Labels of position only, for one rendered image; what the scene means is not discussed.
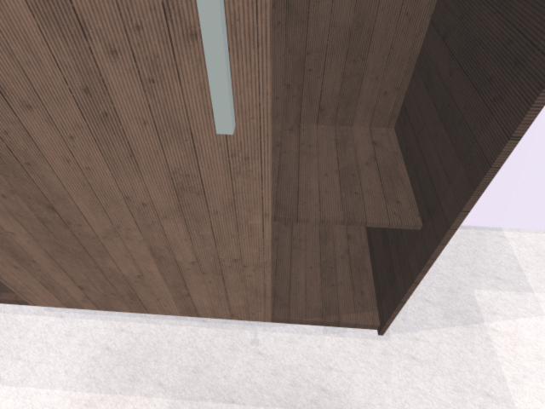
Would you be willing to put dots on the handle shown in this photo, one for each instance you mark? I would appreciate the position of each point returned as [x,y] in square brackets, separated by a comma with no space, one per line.
[212,20]

